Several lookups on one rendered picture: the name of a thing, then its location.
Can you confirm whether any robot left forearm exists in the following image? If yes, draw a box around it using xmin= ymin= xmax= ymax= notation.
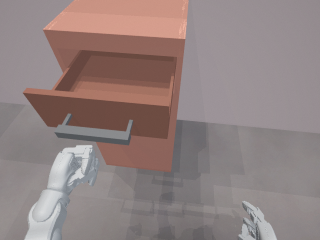
xmin=24 ymin=189 xmax=70 ymax=240

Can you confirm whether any left robot hand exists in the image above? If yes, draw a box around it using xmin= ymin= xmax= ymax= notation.
xmin=47 ymin=145 xmax=100 ymax=196

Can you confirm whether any right robot hand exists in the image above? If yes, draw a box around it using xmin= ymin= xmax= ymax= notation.
xmin=238 ymin=201 xmax=277 ymax=240

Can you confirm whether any handle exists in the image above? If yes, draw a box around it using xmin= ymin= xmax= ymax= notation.
xmin=54 ymin=113 xmax=133 ymax=146

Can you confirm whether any drawer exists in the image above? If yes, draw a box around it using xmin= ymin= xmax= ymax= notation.
xmin=23 ymin=50 xmax=177 ymax=139

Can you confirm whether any cabinet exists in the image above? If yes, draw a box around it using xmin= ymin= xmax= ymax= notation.
xmin=43 ymin=0 xmax=189 ymax=173

